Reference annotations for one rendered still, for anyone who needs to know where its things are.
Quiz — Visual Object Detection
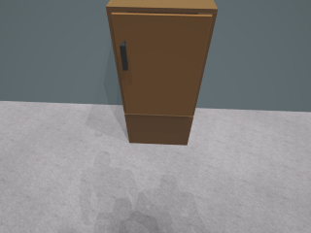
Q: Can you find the cupboard door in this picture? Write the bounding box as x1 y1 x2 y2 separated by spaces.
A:
111 13 212 116

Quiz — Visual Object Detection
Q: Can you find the handle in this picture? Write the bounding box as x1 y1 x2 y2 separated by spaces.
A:
120 40 128 71

